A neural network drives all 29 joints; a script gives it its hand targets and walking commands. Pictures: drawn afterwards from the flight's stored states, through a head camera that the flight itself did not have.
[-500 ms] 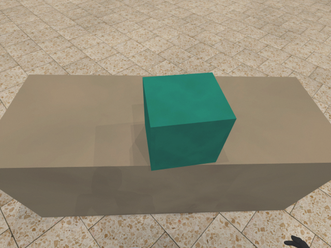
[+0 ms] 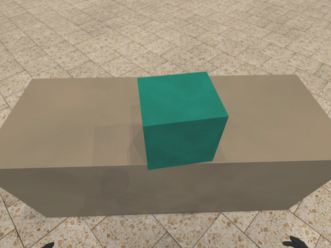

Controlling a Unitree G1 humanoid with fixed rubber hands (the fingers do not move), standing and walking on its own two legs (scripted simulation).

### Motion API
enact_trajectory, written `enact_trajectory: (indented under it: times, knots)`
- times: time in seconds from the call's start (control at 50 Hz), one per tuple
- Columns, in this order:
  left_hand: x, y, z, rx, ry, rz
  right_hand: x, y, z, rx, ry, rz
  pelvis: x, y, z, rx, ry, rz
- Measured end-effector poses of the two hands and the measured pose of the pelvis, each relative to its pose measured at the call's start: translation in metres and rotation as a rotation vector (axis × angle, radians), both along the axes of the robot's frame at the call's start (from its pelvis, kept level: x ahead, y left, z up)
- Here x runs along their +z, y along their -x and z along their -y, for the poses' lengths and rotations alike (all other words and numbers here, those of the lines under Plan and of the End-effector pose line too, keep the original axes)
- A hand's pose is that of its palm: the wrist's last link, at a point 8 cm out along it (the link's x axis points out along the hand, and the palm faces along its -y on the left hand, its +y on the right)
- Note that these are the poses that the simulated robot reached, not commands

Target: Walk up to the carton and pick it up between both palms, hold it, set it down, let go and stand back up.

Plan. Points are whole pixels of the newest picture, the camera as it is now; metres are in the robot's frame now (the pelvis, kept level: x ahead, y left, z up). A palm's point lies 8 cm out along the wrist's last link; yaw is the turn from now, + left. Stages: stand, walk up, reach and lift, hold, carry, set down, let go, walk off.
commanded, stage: walk up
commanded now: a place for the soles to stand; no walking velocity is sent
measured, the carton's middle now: (176, 121) +0.52 -0.03 -0.06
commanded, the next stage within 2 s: none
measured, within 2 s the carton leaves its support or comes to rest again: neither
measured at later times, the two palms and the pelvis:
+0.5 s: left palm out of the picture +0.11 +0.31 -0.10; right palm out of the picture +0.12 -0.32 -0.08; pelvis +0.02 +0.00 +0.00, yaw +0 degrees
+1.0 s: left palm out of the picture +0.12 +0.32 -0.09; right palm out of the picture +0.13 -0.32 -0.08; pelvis +0.03 +0.00 +0.00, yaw +0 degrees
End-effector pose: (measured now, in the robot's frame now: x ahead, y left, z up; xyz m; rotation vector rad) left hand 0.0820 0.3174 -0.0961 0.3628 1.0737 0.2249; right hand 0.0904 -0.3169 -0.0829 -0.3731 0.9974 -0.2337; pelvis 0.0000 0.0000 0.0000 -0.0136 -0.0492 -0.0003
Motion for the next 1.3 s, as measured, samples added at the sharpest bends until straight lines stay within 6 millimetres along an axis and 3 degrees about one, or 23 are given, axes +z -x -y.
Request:
enact_trajectory:
  times: [0.38,0.88,1.3]
  knots:
    - [-0.001,-0.021,0.003,-0.005,0.001,-0.026,-0.003,-0.022,0.002,0.005,-0.004,-0.025,0.001,-0.019,0.003,0.0,-0.004,-0.027]
    - [0.002,-0.026,0.003,-0.008,0.002,0.015,0.002,-0.028,0.001,0.01,-0.006,0.017,0.001,-0.017,0.002,0.0,-0.003,-0.023]
    - [0.002,-0.076,0.002,-0.011,-0.013,0.003,-0.005,-0.078,0.0,0.017,-0.011,-0.024,0.0,-0.067,0.002,0.005,-0.011,-0.093]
